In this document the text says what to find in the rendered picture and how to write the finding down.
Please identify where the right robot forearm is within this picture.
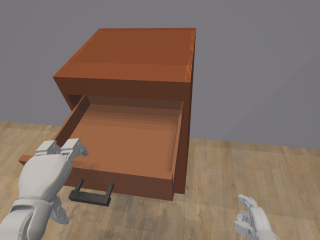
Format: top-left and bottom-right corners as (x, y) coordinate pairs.
(254, 230), (280, 240)

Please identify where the drawer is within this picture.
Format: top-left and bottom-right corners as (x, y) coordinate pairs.
(18, 95), (184, 201)

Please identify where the robot right hand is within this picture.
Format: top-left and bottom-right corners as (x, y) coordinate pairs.
(234, 194), (273, 240)

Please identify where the robot left hand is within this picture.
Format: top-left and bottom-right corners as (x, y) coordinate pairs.
(18, 138), (89, 225)

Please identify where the cabinet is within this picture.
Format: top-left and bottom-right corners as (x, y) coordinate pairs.
(53, 28), (196, 194)

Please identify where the handle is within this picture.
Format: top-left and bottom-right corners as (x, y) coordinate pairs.
(68, 178), (114, 207)

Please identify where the left robot forearm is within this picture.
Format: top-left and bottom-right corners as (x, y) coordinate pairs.
(0, 197), (53, 240)

